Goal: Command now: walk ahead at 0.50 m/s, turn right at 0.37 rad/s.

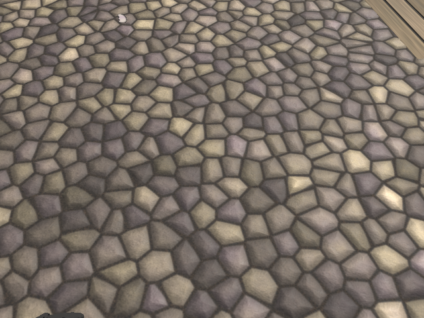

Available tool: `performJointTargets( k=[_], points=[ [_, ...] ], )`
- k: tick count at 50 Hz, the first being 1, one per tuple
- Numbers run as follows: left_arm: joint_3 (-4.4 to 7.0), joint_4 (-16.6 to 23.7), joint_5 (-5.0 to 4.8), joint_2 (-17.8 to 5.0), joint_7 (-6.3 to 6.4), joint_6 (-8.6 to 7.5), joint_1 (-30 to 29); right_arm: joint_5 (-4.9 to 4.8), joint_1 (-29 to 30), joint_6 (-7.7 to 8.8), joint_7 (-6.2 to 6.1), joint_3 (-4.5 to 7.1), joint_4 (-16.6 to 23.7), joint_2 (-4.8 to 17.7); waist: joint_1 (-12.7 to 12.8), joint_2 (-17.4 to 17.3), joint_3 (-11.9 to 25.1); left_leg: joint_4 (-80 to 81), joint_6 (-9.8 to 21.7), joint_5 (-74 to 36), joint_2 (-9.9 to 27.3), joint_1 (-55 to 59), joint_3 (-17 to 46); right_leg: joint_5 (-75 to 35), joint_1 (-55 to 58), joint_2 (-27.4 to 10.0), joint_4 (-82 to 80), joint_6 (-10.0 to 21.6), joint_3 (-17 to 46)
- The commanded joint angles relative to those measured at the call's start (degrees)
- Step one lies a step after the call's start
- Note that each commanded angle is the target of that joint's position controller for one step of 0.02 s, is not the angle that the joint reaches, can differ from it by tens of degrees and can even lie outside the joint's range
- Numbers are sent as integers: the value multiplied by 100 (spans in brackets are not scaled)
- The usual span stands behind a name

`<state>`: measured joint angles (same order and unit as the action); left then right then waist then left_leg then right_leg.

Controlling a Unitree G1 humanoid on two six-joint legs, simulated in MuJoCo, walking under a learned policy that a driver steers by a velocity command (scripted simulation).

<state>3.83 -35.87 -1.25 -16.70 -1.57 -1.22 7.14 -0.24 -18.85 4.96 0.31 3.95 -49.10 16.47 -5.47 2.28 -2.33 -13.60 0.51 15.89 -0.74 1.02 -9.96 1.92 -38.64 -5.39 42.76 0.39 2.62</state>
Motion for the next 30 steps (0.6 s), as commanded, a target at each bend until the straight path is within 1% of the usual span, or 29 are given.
performJointTargets(
  k=[1, 2, 3, 4, 5, 6, 7, 8, 9, 10, 11, 12, 13, 14, 15, 16, 17, 19, 21, 23, 25, 27, 29, 30],
  points=[
    [-36, 611, -8, -120, -97, -134, -708, -101, 7, 4, 4, 214, 195, 1033, 35, -498, -276, 461, 902, -2266, 1602, -40, 585, -11, 163, 162, -635, 148, -262],
    [-20, 660, -2, -173, -118, -141, -772, -136, -45, -34, 6, 225, 134, 1082, 80, -535, -293, 350, 881, -2579, 1685, 154, 573, 218, 205, 221, -782, 230, -312],
    [12, 683, 17, -251, -131, -145, -738, -162, -41, -68, -1, 238, 94, 1152, 186, -611, -233, 126, 842, -3291, 1730, 310, 521, 476, 403, 330, -909, 331, -405],
    [72, 661, 49, -374, -130, -141, -545, -185, -19, -98, -19, 255, 64, 1242, 371, -741, -37, -262, 782, -4305, 1738, 419, 441, 710, 829, 499, -1001, 445, -538],
    [181, 515, 73, -562, -114, -129, 37, -198, 45, -136, -42, 251, 35, 1290, 770, -784, 345, -1016, 665, -5145, 1643, 353, 258, 628, 1718, 690, -1230, 598, -668],
    [338, 235, 65, -837, -56, -106, 928, -175, 46, -150, -75, 192, 30, 1186, 1220, -707, 852, -2091, 486, -5154, 1422, -207, 46, 241, 3141, 824, -1434, 761, -670],
    [477, 44, 76, -1310, 60, -44, 1903, 24, 19, -111, -86, 42, 195, 849, 1538, 13, 1619, -3946, 253, -2959, 1136, -1709, -26, -169, 5048, -227, -1133, 1093, 711],
    [455, 58, 70, -1686, 59, -78, 1722, 74, -644, 15, 5, -176, 320, 211, 874, 1238, 2385, -5756, -24, 1802, 81, -3663, 614, 813, 6332, -1605, -1850, 2084, 3698],
    [325, 94, 67, -1125, 27, -127, 1789, -139, -101, 125, 64, -25, 245, 829, 1278, 509, 2403, -6287, 31, 1812, 253, -4166, 1459, 1252, 6153, -1609, -2268, 2004, 3863],
    [249, 28, 80, -950, 13, -182, 1490, -280, 453, 178, 86, 14, 478, 939, 1234, 459, 1448, -6249, 89, 1334, 478, -4556, 1349, 812, 5432, -1360, -2374, 1765, 2876],
    [200, 2, 62, -812, 10, -216, 1145, -209, 613, 201, 50, -10, 486, 843, 1009, 114, 973, -5858, 102, 811, 722, -4416, 1295, 265, 4624, -1083, -2463, 1576, 2195],
    [155, 12, 98, -654, -1, -236, 849, -94, 632, 186, 26, 12, 450, 825, 810, 76, 676, -5506, 57, 492, 857, -4147, 1282, -203, 3961, -888, -2623, 1486, 1743],
    [111, 36, 153, -518, -2, -267, 684, -75, 456, 123, 36, 18, 391, 788, 606, 150, 608, -5356, 25, 253, 958, -3783, 1344, -421, 3532, -755, -2824, 1457, 1489],
    [111, 19, 155, -495, 0, -303, 617, -74, 316, 57, 40, 6, 337, 686, 496, 168, 603, -5215, -26, 120, 976, -3588, 1341, -455, 3299, -728, -3017, 1491, 1373],
    [121, -31, 130, -525, 6, -348, 607, -59, 257, -3, 37, -16, 307, 575, 431, 130, 555, -5062, -92, 39, 985, -3530, 1305, -573, 3121, -725, -3164, 1538, 1228],
    [134, -93, 114, -578, 16, -385, 616, -34, 333, -54, 26, -30, 329, 517, 399, 99, 434, -4857, -159, -116, 994, -3595, 1289, -660, 2975, -713, -3290, 1557, 1062],
    [150, -157, 118, -640, 38, -407, 655, -2, 512, -83, 11, -42, 388, 485, 416, 64, 306, -4587, -224, -358, 999, -3731, 1284, -690, 2894, -688, -3392, 1554, 915],
    [162, -281, 118, -696, 90, -408, 782, 34, 900, -83, 15, -71, 499, 429, 522, 32, 139, -3860, -293, -1054, 982, -3917, 1276, -661, 2915, -576, -3485, 1461, 627],
    [166, -383, 107, -746, 127, -383, 901, 18, 1283, -40, 62, -110, 577, 356, 666, 49, 23, -3023, -278, -1768, 854, -3789, 1189, -518, 2897, -419, -3522, 1297, 332],
    [188, -522, 77, -843, 150, -371, 1113, -15, 1692, 1, 115, -154, 668, 297, 832, 56, -73, -2378, -248, -2241, 689, -3567, 1064, -255, 2925, -402, -3550, 1205, 201],
    [207, -686, 41, -905, 150, -349, 1338, -48, 1976, 20, 166, -162, 764, 333, 936, 73, -152, -2035, -184, -2312, 606, -3555, 1080, -109, 3205, -550, -3477, 1178, 252],
    [225, -824, 14, -931, 164, -301, 1454, -53, 2146, 39, 223, -148, 864, 413, 938, 90, -204, -1762, -39, -2044, 564, -3704, 1148, -249, 3674, -752, -3271, 1115, 320],
    [252, -921, 0, -979, 196, -242, 1464, -42, 2085, 61, 268, -118, 890, 511, 829, 146, -140, -1590, 127, -1608, 504, -3606, 1139, -659, 4068, -910, -2995, 1005, 383],
    [261, -947, 2, -1008, 211, -209, 1426, -38, 1915, 70, 274, -90, 853, 577, 721, 216, -34, -1549, 210, -1369, 416, -3340, 1053, -1160, 4195, -914, -2771, 937, 369]
  ],
)
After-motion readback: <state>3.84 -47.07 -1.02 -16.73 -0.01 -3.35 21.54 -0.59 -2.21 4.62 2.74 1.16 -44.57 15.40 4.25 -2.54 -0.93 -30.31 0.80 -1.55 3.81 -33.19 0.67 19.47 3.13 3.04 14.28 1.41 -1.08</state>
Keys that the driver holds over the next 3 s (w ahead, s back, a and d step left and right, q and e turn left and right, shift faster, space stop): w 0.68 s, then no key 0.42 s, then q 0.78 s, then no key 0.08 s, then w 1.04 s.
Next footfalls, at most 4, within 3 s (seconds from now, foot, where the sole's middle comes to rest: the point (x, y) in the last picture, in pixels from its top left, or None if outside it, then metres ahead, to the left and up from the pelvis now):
0.12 right None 0.25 -0.14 -0.78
0.64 left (176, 287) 0.57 0.09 -0.78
1.08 right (246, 251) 0.67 -0.15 -0.78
2.04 right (228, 251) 0.67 -0.09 -0.78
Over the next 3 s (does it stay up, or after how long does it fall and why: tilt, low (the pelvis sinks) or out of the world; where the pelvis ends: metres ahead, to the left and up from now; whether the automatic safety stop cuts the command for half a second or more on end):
stays up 0.94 0.20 -0.02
